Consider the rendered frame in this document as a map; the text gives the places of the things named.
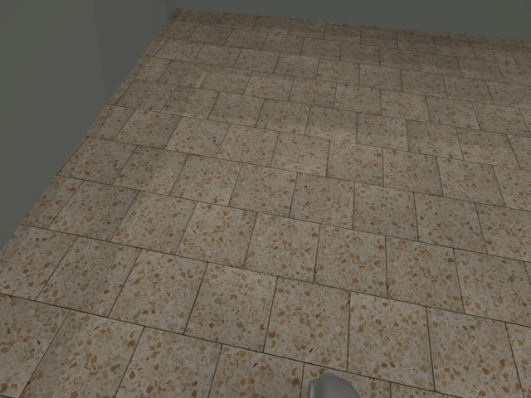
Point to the robot right thigh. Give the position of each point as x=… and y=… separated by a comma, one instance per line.
x=331, y=387

